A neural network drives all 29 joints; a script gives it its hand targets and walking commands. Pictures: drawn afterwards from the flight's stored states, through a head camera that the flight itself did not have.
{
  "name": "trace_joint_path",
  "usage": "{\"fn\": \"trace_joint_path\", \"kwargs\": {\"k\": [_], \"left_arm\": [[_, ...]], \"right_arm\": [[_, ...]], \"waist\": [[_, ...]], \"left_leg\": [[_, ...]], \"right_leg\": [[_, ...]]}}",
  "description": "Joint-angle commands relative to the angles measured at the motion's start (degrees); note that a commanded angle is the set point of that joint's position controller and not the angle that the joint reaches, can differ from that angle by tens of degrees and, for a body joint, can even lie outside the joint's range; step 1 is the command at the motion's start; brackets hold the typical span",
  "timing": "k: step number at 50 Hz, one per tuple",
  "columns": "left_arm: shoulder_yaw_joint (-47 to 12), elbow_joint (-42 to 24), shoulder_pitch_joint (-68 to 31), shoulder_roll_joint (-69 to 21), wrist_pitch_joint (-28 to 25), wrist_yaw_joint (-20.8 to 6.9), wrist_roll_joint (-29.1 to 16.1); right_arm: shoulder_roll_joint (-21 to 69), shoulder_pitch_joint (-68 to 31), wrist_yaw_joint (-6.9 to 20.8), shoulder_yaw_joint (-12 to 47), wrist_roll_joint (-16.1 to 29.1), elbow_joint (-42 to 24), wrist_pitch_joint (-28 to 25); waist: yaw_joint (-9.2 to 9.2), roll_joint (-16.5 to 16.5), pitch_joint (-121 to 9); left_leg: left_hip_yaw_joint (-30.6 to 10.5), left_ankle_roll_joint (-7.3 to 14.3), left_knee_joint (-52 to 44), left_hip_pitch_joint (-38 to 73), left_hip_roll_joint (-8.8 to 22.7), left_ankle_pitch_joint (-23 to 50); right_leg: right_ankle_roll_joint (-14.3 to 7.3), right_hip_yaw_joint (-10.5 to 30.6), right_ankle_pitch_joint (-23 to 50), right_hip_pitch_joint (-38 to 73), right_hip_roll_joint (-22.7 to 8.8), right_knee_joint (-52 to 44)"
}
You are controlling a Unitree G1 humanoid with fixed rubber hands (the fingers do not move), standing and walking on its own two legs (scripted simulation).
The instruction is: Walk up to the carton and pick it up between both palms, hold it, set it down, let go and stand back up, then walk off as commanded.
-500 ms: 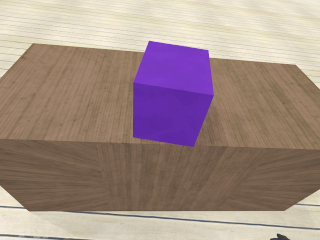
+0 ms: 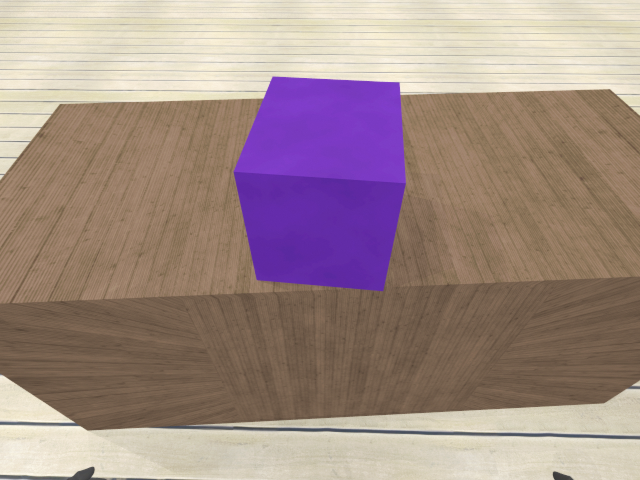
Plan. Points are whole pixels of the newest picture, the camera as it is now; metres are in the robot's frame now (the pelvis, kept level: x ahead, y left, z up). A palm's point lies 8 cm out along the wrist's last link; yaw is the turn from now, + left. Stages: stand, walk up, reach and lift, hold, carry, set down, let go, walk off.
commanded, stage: walk up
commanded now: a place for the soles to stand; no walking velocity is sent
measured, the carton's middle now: (327, 182) +0.57 -0.01 +0.04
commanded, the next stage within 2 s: none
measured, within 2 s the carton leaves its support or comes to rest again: neither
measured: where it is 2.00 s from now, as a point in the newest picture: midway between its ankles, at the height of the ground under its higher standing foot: outside the picture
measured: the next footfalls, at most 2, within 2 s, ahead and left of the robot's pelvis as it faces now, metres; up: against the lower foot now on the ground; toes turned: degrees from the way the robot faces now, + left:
left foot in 1.38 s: +0.22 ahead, +0.07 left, +0.00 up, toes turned -1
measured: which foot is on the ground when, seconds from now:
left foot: down 0.00-0.96, up 0.98-1.00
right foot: down 0.00-1.00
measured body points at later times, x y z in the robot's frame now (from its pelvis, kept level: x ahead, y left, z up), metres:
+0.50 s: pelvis +0.01 +0.00 +0.00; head +0.02 +0.00 +0.45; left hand +0.14 +0.32 -0.09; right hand +0.11 -0.32 -0.09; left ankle +0.01 +0.12 -0.72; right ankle +0.05 -0.10 -0.72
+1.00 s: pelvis +0.06 -0.05 +0.00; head +0.07 -0.06 +0.45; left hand +0.18 +0.27 -0.09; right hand +0.15 -0.38 -0.09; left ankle +0.01 +0.11 -0.69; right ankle +0.09 -0.14 -0.72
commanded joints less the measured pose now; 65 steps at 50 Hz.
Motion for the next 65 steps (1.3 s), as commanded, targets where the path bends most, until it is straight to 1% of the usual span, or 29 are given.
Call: {"fn": "trace_joint_path", "kwargs": {"k": [1, 3, 6, 9, 11, 15, 16, 22, 26, 33, 34, 35, 36, 37, 38, 40, 44, 45, 46, 47, 48, 49, 50, 52, 53, 56, 58, 61, 65], "left_arm": [[1.43, -0.52, -2.94, 12.04, -2.4, 0.41, 1.1], [0.93, -0.84, -4.96, 11.61, -2.67, 0.63, 0.82], [0.35, -0.55, -4.8, 10.12, -2.01, 0.62, 0.43], [0.64, -0.35, -4.64, 11.09, -2.09, 0.74, 0.36], [0.59, -0.38, -5.36, 10.9, -2.29, 0.89, 0.31], [0.47, -0.08, -5.92, 10.85, -1.88, 0.83, 0.37], [0.65, -0.01, -6.03, 10.65, -1.81, 0.79, 0.25], [0.42, 0.1, -6.86, 10.82, -1.96, 0.59, 0.72], [0.36, 0.1, -7.09, 10.33, -1.95, 0.36, 0.82], [0.33, 0.24, -6.98, 10.65, -1.9, 0.28, 0.6], [2.71, -2.06, -4.01, 14.81, -2.27, -1.14, 1.9], [2.96, -2.55, -4.42, 14.47, -1.97, -1.65, 2.31], [3.05, -3.64, -7.44, 13.12, -1.75, -2.05, 2.21], [2.76, -4.16, -9.02, 12.69, -1.55, -2.28, 2.34], [2.83, -4.37, -9.64, 13.09, -1.89, -2.2, 2.41], [2.99, -3.38, -7.62, 13.21, -2.28, -2.26, 2.29], [3.12, -3.89, -5.66, 12.39, -2.44, -3.22, 1.83], [3.44, -2.79, -2.74, 12.43, -2.84, -2.97, 1.75], [4.21, -0.91, 3.34, 12.94, -3.37, -2.42, 1.54], [5.53, 2.64, 13.61, 15.8, -4.34, -1.41, 1.66], [6.38, 1.84, 13.9, 21.07, -4.98, -0.17, 1.75], [6.09, 0.61, 11.41, 22.28, -4.68, 0.06, 1.02], [6.0, -0.29, 9.38, 20.75, -4.36, 0.41, 0.28], [4.67, -0.05, 8.57, 16.03, -4.21, 1.52, -0.25], [4.0, -0.32, 8.52, 13.4, -4.19, 1.82, -0.44], [3.23, -1.58, 8.72, 12.03, -3.69, 2.24, 0.09], [2.74, -2.36, 6.87, 11.93, -3.1, 2.61, 0.24], [2.3, -2.05, 5.8, 12.14, -2.6, 2.93, 0.53], [1.91, -2.1, 3.94, 12.47, -2.17, 3.1, 0.01]], "right_arm": [[-10.53, -5.49, -0.29, -1.59, -0.13, 0.63, -2.01], [-10.85, -3.23, -0.29, -1.54, -0.06, 1.12, -2.5], [-14.35, -3.86, -0.55, -2.25, -0.5, 1.04, -2.93], [-12.46, -5.11, -0.62, -1.76, 0.09, 0.59, -2.68], [-12.28, -4.03, -0.71, -1.74, 0.4, 0.44, -2.69], [-12.72, -4.01, -0.78, -1.97, 0.08, 0.61, -2.53], [-12.37, -4.3, -0.72, -1.74, 0.06, 0.71, -2.49], [-11.57, -6.06, -0.51, -1.39, 0.0, 0.05, -2.17], [-12.37, -5.46, -0.31, -1.57, -0.17, 0.84, -2.41], [-12.1, -5.29, -0.41, -1.7, -0.12, 1.05, -2.55], [-17.14, 1.76, 0.39, -3.93, -0.45, 1.06, -3.27], [-18.29, 3.13, 0.51, -4.63, -0.57, 1.41, -3.27], [-19.97, 6.49, 0.49, -5.62, -0.85, 2.12, -3.18], [-21.66, 5.84, 0.36, -6.38, -0.79, 2.54, -3.2], [-21.87, 6.47, 0.14, -6.63, -1.03, 2.55, -3.66], [-20.73, 6.29, 0.07, -6.71, -0.81, 1.83, -3.99], [-20.24, 1.7, 0.41, -6.46, -0.9, -0.08, -3.98], [-20.23, 0.56, 0.65, -6.21, -0.45, -0.45, -3.77], [-18.65, -3.11, 0.85, -5.53, -0.52, -1.53, -3.29], [-12.65, -4.2, 1.01, -3.88, -0.35, -2.79, -2.94], [-6.7, -2.77, 1.13, -1.6, 0.28, -4.32, -2.55], [-12.29, -2.98, 0.26, -2.62, 0.75, -3.01, -2.02], [-14.49, -1.96, -0.03, -2.84, 1.49, -2.21, -1.83], [-12.75, -0.35, 0.32, -2.91, 1.56, -1.18, -1.67], [-11.2, 0.29, 0.32, -2.41, 1.68, -0.86, -1.22], [-10.59, 0.04, 0.32, -2.31, 1.43, -0.58, 0.03], [-9.98, -0.29, -0.23, -1.84, 1.64, -0.55, 0.4], [-9.06, -0.83, -0.6, -1.52, 1.48, 0.38, 0.61], [-8.6, -1.39, -0.8, -1.38, 0.38, 0.72, 0.08]], "waist": [[0.05, -4.5, -4.28], [-1.6, -2.56, -6.79], [-0.17, 1.46, -7.58], [0.04, -0.54, -8.36], [-0.43, -0.44, -9.24], [-0.57, -1.47, -9.48], [-0.29, -0.1, -9.68], [-0.62, -3.87, -6.58], [-0.4, -1.0, -6.4], [-0.62, -2.11, -8.02], [-1.64, -1.69, -9.55], [-2.51, -0.85, -5.38], [-4.73, 4.74, -1.45], [-4.93, 7.21, 3.58], [-5.21, 4.85, 4.33], [-4.14, 1.44, 2.66], [-2.12, 8.55, 4.87], [-0.52, 9.81, 3.1], [3.85, 6.64, -0.96], [9.25, -9.36, -5.75], [7.82, -22.82, -5.3], [6.85, -11.73, -5.24], [5.41, -2.8, -3.87], [3.59, -2.83, -2.78], [2.81, -6.07, -4.26], [3.0, -8.44, -5.57], [2.3, -9.18, -4.52], [1.98, -8.36, -3.72], [2.25, -10.88, -4.73]], "left_leg": [[-5.2, 2.42, -8.05, -2.93, 4.13, -3.79], [-6.26, 2.41, -8.88, 3.98, 4.03, -0.64], [-12.44, 5.0, -12.22, 1.51, 10.6, 7.59], [-7.66, 3.72, -8.73, 0.78, 8.3, 12.01], [-7.78, 3.16, -8.66, 3.04, 7.88, 14.55], [-9.17, 4.1, -9.41, 2.14, 9.33, 12.67], [-8.14, 3.99, -9.51, 1.71, 8.71, 11.71], [-8.38, 3.79, -10.03, 1.23, 7.2, 0.25], [-8.59, 3.93, -11.71, 0.28, 7.37, 0.57], [-8.73, 3.67, -10.95, 2.67, 7.34, 4.56], [-12.78, 6.8, -10.64, 4.29, 7.83, -16.54], [-20.37, 9.61, -15.66, 6.05, 11.44, -31.04], [-26.27, 11.44, -22.34, 11.25, 15.61, -37.95], [-32.98, 14.54, -27.38, 12.2, 22.09, -37.72], [-33.97, 16.38, -26.27, 15.07, 23.87, -26.98], [-30.73, 15.33, -24.97, 15.91, 22.25, -16.76], [-18.37, 12.87, -20.26, 8.5, 19.35, -3.54], [-15.47, 11.41, -16.09, 5.45, 18.05, 1.17], [-9.66, 8.71, -7.12, -0.39, 14.59, 6.52], [-1.65, 4.67, 16.42, -8.41, 6.04, 11.91], [-2.56, 0.06, 28.76, -25.13, -4.23, -11.35], [-8.36, 0.4, 28.66, -27.3, -6.15, -11.32], [-11.06, 0.18, 29.22, -26.29, -3.66, -8.66], [-10.3, 0.51, 28.57, -25.21, -2.14, -3.26], [-9.08, 0.56, 26.21, -22.79, -1.33, -2.14], [-7.1, -0.05, 22.88, -20.58, -2.28, 1.13], [-5.17, -0.49, 16.85, -18.63, -2.07, 2.65], [-6.63, -0.35, 10.2, -14.9, -1.04, 2.76], [-3.65, 1.61, -0.41, -9.35, -0.1, 4.35]], "right_leg": [[-3.94, 17.0, -1.45, 3.77, -9.23, -14.23], [-4.4, 16.23, 0.64, -0.02, -10.4, -12.9], [-1.82, 7.42, 9.02, 4.05, -4.86, -5.34], [-2.99, 9.54, 15.22, 7.33, -6.91, -6.4], [-3.61, 9.85, 17.86, 6.35, -7.14, -5.72], [-3.02, 8.09, 14.45, 6.8, -6.33, -5.2], [-3.32, 8.43, 13.7, 7.72, -6.54, -5.44], [-3.61, 11.78, 1.38, 1.8, -7.89, -11.34], [-3.07, 11.1, 1.66, 3.06, -7.18, -10.31], [-2.93, 10.29, 7.39, 3.63, -7.01, -9.32], [-4.47, 11.3, -14.67, 0.38, -5.54, -5.34], [-3.95, 10.97, -25.57, -8.71, -4.28, -2.99], [-2.14, 5.95, -24.45, -18.99, -1.83, 2.03], [-0.51, 1.96, -16.27, -25.36, -2.63, 10.84], [-0.2, 3.58, -13.02, -28.17, -4.74, 12.64], [0.63, 3.68, -10.93, -25.74, -5.28, 14.09], [0.63, 1.6, -10.65, -14.59, -5.48, 4.93], [0.57, 1.04, -8.17, -7.54, -5.24, 0.45], [0.38, 0.71, -3.23, 6.06, -4.67, -8.23], [0.38, 10.07, -6.16, 20.21, -6.44, -20.07], [-1.74, 34.44, -3.98, 29.09, -17.48, -25.46], [-4.96, 42.3, -0.98, 26.77, -21.79, -26.98], [-5.14, 36.71, 9.77, 26.84, -21.99, -22.79], [-0.25, 21.72, 37.63, 27.68, -16.07, -16.03], [0.48, 15.48, 45.03, 26.29, -13.76, -15.42], [0.44, 11.55, 50.37, 24.95, -11.87, -14.53], [-1.29, 8.08, 45.79, 20.33, -10.01, -14.63], [-3.87, 8.25, 39.61, 16.4, -11.68, -13.42], [-5.97, 8.21, 37.72, 16.15, -12.47, -8.91]]}}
